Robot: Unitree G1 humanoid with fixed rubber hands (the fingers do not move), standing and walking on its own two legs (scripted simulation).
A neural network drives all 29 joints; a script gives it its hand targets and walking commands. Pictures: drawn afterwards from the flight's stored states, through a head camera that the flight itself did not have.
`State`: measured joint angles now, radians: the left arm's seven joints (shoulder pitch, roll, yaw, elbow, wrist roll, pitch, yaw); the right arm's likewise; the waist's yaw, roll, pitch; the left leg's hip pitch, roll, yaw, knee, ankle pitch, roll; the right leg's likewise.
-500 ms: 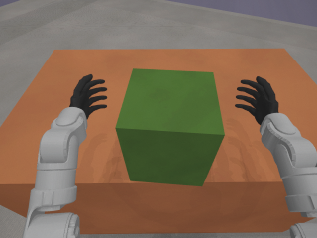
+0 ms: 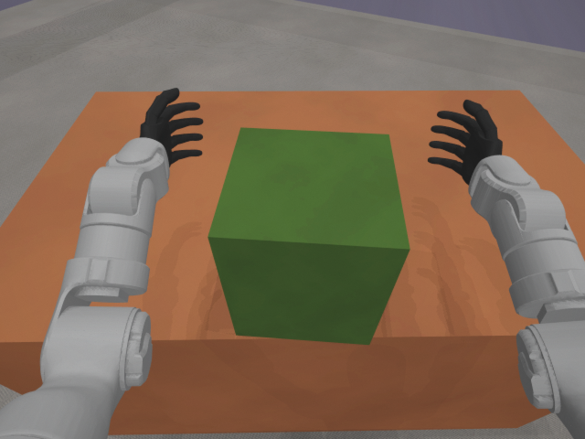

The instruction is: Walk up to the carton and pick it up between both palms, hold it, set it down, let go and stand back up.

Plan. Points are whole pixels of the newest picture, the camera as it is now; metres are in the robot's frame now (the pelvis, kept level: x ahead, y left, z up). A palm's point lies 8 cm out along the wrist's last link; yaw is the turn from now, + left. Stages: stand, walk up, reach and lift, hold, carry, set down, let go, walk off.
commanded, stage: reach and lift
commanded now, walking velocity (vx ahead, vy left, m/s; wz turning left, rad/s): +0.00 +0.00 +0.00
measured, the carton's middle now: (307, 240) +0.38 -0.01 +0.06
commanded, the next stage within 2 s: none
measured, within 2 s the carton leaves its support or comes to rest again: neither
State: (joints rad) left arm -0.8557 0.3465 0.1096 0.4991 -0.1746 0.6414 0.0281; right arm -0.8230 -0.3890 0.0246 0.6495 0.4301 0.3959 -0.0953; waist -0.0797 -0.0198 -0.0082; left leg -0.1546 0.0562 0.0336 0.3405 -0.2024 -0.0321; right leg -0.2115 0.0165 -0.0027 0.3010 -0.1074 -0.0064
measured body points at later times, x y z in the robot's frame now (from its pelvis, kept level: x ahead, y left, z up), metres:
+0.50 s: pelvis +0.00 +0.01 +0.00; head +0.02 +0.02 +0.45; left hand +0.43 +0.17 +0.09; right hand +0.40 -0.20 +0.08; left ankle -0.02 +0.14 -0.75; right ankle +0.03 -0.11 -0.75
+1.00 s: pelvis +0.00 +0.00 +0.00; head +0.03 +0.01 +0.45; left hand +0.43 +0.13 +0.09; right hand +0.41 -0.18 +0.08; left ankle -0.02 +0.14 -0.75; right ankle +0.03 -0.11 -0.75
